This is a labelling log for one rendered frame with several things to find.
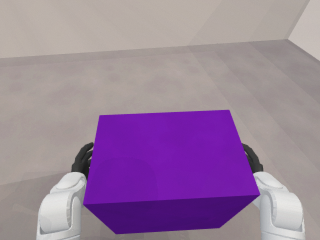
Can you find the carton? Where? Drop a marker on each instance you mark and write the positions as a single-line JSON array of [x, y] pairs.
[[168, 171]]

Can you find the robot right hand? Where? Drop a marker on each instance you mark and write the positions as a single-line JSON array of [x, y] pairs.
[[252, 159]]

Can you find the robot right forearm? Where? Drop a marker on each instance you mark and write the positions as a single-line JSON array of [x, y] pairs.
[[281, 211]]

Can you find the robot left forearm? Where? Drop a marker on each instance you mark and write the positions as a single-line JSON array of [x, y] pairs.
[[59, 215]]

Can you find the robot left hand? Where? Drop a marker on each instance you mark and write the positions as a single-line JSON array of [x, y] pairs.
[[82, 161]]

